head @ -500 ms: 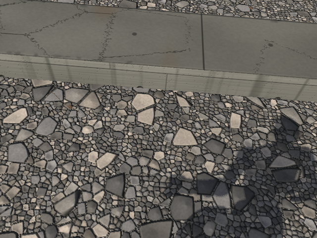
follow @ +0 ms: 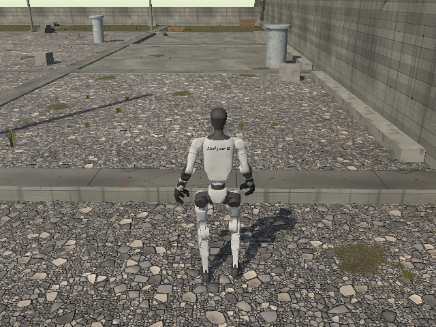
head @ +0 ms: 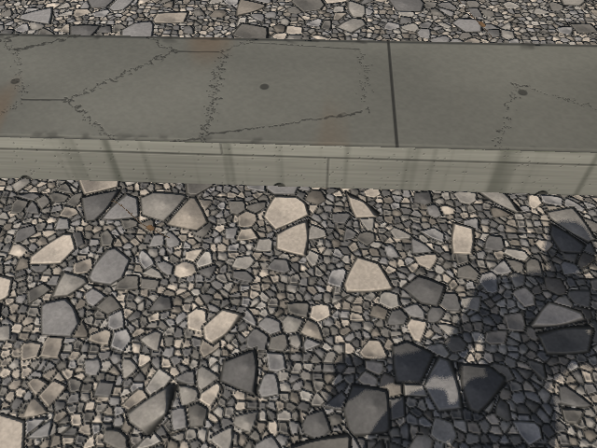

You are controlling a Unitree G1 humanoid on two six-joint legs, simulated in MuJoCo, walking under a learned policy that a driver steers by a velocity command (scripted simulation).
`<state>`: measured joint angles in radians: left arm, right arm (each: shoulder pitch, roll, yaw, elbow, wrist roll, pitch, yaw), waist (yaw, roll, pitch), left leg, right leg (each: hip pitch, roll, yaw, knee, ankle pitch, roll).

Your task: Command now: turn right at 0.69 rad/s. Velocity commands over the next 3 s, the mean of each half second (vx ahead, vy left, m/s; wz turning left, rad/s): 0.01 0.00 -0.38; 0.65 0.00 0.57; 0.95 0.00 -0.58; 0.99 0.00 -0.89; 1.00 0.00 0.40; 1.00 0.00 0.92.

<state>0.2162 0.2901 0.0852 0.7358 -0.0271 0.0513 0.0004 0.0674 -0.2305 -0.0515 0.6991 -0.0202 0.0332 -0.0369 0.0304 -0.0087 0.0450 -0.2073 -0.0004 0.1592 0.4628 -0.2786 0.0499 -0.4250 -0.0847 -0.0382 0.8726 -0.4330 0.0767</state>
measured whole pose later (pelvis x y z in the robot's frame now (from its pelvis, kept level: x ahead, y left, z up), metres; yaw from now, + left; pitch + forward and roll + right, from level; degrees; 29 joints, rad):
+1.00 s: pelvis +0.29 +0.07 -0.01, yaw +9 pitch +1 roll +0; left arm 0.31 0.30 0.03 0.79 0.03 -0.05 -0.03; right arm 0.24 -0.30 -0.04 0.73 -0.04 -0.02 0.03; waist 0.04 -0.04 0.02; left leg -0.27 -0.08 0.08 0.57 -0.32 0.10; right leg -0.47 -0.13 0.01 1.27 -0.27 -0.02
